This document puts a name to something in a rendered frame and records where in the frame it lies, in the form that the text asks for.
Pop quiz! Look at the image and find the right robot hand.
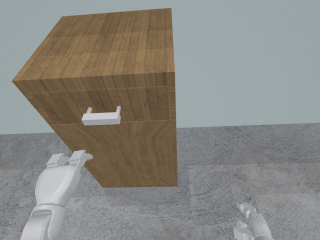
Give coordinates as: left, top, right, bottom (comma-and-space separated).
233, 200, 272, 240

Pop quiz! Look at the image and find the left robot forearm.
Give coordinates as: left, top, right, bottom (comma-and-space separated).
20, 203, 67, 240

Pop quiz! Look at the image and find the drawer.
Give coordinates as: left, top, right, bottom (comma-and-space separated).
30, 85, 170, 125

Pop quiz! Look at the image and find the cabinet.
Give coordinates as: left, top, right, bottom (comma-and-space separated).
12, 8, 178, 188

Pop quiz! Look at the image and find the left robot hand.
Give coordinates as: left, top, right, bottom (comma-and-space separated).
35, 149, 93, 214

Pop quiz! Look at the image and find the handle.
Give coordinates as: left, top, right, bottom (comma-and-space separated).
81, 106, 121, 126

